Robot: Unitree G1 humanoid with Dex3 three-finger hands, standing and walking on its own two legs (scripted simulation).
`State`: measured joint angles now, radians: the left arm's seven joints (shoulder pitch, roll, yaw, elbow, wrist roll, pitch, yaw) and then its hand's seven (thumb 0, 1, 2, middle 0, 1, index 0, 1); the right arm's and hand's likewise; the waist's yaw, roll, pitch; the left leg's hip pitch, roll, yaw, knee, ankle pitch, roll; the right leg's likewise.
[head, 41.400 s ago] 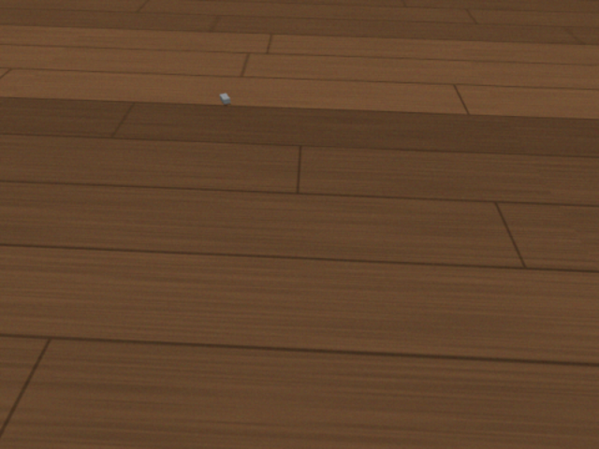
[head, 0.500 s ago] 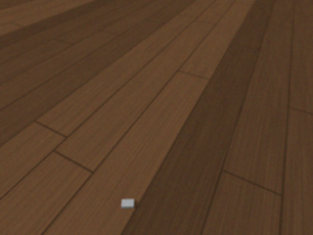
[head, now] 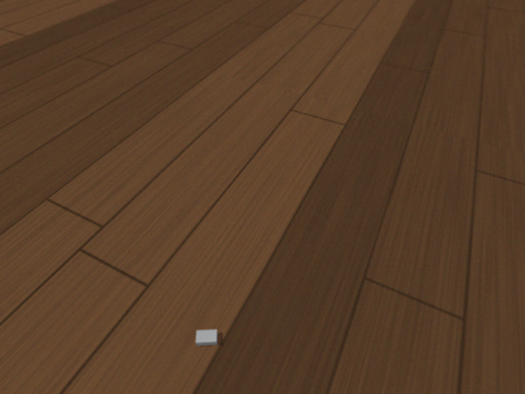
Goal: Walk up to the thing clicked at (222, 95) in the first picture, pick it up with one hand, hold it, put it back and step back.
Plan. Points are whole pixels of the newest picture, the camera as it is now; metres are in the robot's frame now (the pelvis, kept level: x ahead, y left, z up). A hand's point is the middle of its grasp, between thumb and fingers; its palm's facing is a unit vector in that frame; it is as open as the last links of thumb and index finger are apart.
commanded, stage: stand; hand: left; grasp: from above
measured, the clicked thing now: (206, 337) +0.48 +0.21 -0.77
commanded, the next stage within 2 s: step back in 1.04 s
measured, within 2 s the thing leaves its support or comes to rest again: neither
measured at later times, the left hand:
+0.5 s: hand out of the picture +0.09 +0.24 -0.16, palm faces +0.00 -0.94 -0.34, open 7.4 cm
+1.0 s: hand out of the picture +0.10 +0.24 -0.16, palm faces -0.01 -0.94 -0.34, open 7.4 cm
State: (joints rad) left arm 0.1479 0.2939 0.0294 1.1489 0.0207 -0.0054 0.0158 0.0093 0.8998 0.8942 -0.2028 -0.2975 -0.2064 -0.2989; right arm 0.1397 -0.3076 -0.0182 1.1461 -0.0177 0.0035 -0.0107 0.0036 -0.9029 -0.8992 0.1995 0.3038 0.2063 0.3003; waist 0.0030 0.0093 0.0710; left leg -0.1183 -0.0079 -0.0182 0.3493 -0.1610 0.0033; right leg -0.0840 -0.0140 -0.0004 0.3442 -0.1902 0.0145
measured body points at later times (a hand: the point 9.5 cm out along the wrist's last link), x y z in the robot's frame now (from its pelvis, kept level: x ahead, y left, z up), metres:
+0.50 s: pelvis +0.02 -0.01 +0.00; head +0.02 -0.01 +0.45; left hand +0.09 +0.29 -0.13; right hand +0.09 -0.30 -0.14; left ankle +0.02 +0.12 -0.75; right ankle +0.00 -0.13 -0.75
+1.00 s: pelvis +0.02 -0.01 +0.00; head +0.03 -0.01 +0.45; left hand +0.10 +0.29 -0.13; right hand +0.09 -0.31 -0.14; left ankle +0.02 +0.12 -0.75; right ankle +0.00 -0.13 -0.75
